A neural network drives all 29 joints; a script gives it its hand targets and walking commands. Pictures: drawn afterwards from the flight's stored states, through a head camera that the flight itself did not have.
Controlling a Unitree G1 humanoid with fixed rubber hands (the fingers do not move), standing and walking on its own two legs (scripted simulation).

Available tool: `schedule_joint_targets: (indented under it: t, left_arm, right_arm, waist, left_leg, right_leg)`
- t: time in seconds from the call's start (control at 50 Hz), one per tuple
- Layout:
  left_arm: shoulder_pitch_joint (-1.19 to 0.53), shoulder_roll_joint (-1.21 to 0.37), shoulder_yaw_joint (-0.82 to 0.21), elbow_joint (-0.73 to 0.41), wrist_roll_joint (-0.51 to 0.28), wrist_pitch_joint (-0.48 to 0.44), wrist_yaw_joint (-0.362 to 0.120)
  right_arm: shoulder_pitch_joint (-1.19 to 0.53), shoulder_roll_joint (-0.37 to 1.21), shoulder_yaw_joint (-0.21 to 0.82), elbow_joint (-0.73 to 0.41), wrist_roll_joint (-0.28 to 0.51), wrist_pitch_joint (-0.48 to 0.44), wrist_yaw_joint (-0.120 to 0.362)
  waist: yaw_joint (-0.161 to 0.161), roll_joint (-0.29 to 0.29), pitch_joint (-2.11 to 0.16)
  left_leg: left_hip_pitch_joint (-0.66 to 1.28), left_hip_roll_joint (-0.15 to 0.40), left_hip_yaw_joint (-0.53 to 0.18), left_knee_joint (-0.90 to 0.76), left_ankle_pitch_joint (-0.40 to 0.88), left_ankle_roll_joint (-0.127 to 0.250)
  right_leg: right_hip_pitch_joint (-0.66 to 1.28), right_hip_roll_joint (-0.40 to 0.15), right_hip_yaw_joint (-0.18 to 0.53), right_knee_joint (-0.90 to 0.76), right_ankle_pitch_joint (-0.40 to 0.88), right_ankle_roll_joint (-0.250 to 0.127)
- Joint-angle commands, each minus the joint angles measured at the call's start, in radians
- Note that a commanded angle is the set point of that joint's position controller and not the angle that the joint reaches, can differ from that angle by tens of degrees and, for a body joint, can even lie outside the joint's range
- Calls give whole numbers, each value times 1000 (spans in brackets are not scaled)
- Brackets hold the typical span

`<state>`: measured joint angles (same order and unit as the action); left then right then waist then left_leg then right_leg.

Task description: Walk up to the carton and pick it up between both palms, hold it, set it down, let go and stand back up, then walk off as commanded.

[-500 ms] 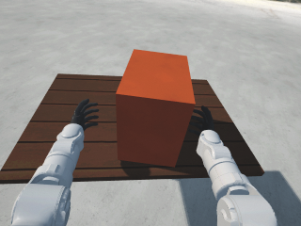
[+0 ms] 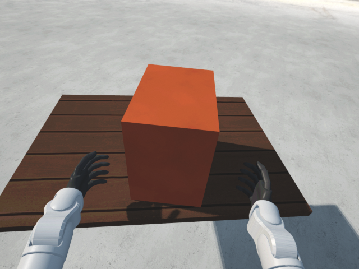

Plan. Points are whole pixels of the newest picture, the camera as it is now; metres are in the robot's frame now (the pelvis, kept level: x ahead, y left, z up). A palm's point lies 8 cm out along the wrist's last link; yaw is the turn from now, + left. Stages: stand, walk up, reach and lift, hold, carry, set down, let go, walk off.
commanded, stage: set down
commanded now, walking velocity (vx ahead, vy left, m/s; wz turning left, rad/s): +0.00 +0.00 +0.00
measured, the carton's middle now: (173, 132) +0.50 +0.02 +0.07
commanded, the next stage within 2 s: none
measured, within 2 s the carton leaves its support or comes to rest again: neither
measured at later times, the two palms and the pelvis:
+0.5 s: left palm (53, 237) +0.20 +0.24 +0.05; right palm (269, 232) +0.21 -0.17 +0.07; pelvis -0.01 -0.01 +0.00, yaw +0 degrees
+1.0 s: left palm (57, 247) +0.19 +0.24 +0.03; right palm (273, 246) +0.19 -0.18 +0.04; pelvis +0.01 -0.01 +0.00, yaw +0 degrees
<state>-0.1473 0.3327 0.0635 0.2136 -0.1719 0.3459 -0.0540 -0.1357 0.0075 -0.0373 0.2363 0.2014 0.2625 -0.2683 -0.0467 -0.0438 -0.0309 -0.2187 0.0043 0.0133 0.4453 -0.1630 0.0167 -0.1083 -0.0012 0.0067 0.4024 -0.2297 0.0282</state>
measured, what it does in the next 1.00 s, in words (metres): stands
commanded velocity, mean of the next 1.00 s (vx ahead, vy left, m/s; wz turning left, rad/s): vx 0.00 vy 0.00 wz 0.00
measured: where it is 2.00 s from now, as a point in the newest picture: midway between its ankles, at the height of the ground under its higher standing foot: outside the picture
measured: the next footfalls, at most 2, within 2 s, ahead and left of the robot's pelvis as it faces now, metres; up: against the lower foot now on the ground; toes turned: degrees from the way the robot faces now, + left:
none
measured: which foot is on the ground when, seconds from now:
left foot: down 0.00-1.00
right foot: down 0.00-1.00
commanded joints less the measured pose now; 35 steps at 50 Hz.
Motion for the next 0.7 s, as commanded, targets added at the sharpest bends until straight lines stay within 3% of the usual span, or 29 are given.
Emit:
schedule_joint_targets:
  t: [0.0,0.18,0.28,0.44,0.68]
  left_arm:
    - [-265,250,160,-333,-57,6,-32]
    - [-122,289,188,-418,-120,-29,-36]
    - [-32,294,163,-487,-151,-58,-32]
    - [146,281,138,-596,-166,-78,-32]
    - [299,276,155,-623,-137,-97,-14]
  right_arm:
    - [-114,-97,156,-528,78,-23,-26]
    - [80,-45,186,-730,37,44,-31]
    - [188,-30,171,-797,13,63,-31]
    - [375,-22,155,-804,1,80,-22]
    - [490,-52,154,-850,-22,23,21]
  waist:
    - [125,96,-149]
    - [186,66,-49]
    - [183,78,-43]
    - [166,115,10]
    - [192,100,35]
  left_leg:
    - [273,-19,55,-61,228,-26]
    - [170,-2,58,-127,-48,30]
    - [158,11,48,-132,-71,27]
    - [196,26,38,-137,-42,1]
    - [190,23,50,-124,-37,-1]
  right_leg:
    - [5,10,-7,-123,189,9]
    - [-71,-32,39,-145,-79,-12]
    - [-105,-37,44,-155,-130,-29]
    - [-129,-33,49,-182,-119,-45]
    - [-145,-29,52,-178,-107,-47]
